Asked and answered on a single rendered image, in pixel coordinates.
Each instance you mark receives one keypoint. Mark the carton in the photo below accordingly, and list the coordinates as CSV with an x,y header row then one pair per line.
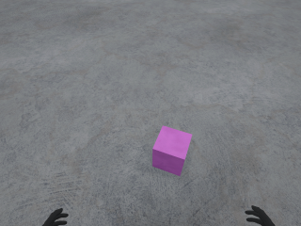
x,y
170,149

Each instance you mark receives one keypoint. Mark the left robot hand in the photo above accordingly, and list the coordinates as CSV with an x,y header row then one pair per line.
x,y
51,220

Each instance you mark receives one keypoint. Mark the right robot hand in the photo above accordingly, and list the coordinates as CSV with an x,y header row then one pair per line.
x,y
262,219

